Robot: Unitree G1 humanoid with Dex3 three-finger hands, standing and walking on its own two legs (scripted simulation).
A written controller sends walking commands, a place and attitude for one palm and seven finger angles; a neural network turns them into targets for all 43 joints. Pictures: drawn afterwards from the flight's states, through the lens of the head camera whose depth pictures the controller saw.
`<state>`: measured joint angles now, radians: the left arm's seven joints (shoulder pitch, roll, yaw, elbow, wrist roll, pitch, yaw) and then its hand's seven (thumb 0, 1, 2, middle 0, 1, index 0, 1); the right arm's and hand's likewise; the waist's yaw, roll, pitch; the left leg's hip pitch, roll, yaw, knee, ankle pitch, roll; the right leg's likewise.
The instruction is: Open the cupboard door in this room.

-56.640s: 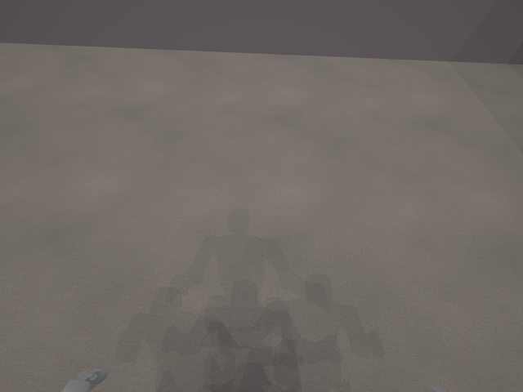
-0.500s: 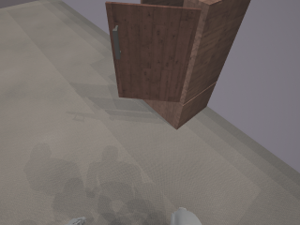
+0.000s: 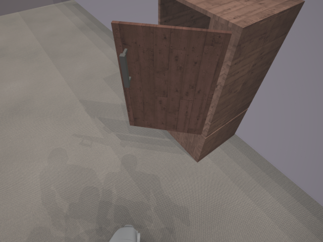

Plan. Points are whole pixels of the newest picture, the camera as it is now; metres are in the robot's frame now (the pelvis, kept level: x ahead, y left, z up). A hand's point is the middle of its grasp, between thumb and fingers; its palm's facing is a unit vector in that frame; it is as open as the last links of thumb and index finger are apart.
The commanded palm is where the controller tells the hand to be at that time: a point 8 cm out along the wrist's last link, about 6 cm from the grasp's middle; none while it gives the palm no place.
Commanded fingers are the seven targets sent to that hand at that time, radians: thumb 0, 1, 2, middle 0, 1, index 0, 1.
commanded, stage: take the last steps up to it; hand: left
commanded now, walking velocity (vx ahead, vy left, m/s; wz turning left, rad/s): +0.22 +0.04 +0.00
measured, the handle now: (126, 68) +0.73 +0.20 -0.01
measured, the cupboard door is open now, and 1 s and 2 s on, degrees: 44 44 44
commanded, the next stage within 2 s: come to a stop and stand still in 0.16 s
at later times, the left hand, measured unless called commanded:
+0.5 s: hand (96, 222) +0.19 +0.22 -0.18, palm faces +0.00 -0.97 -0.25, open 7.3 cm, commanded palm none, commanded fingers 0.00 0.90 0.90 -0.20 -0.30 -0.20 -0.30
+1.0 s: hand (87, 236) +0.16 +0.23 -0.19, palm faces +0.05 -0.98 -0.20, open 7.4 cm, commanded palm none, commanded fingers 0.00 0.90 0.90 -0.20 -0.30 -0.20 -0.30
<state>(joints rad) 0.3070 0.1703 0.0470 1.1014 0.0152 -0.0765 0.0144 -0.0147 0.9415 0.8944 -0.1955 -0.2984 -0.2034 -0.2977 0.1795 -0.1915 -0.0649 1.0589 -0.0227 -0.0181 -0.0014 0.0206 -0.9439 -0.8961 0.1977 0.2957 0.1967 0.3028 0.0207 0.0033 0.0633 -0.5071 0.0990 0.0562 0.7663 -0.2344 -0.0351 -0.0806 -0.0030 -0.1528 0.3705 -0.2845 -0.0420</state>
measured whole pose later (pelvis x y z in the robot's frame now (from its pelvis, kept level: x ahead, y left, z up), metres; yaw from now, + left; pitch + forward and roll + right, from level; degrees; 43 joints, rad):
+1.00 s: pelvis +0.11 +0.05 -0.01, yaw -1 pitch -1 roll +1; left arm 0.20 0.20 0.03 1.05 0.01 0.04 0.03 0.01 0.91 0.89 -0.20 -0.30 -0.20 -0.30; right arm 0.20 -0.14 -0.03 1.06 -0.02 0.01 -0.05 0.01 -0.93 -0.90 0.20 0.30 0.20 0.30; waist 0.03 -0.06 0.06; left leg -0.20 -0.02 0.08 0.48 -0.26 0.04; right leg -0.24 -0.05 -0.02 0.60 -0.35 0.01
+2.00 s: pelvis +0.11 +0.04 +0.00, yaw -1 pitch -1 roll -1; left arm 0.30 0.11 -0.02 1.13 0.01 -0.03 0.05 0.01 0.91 0.89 -0.20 -0.30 -0.20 -0.30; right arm 0.28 -0.13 -0.01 1.11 -0.01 -0.01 -0.03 0.02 -0.92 -0.90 0.20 0.30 0.20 0.30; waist 0.00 0.00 0.05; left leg -0.23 0.02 0.07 0.50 -0.26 0.02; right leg -0.17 0.00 -0.02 0.46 -0.27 0.01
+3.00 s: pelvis +0.18 +0.04 -0.01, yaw -4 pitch +0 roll +0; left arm 0.27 0.16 0.03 1.07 0.02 0.00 0.02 0.01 0.91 0.89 -0.20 -0.30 -0.20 -0.30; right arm 0.36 -0.12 0.01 1.08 -0.03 -0.06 -0.04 0.00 -0.91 -0.90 0.20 0.30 0.20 0.30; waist -0.01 0.00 0.08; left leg -0.12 0.02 0.11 0.47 -0.36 0.02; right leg -0.41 -0.03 -0.08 0.89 -0.45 -0.03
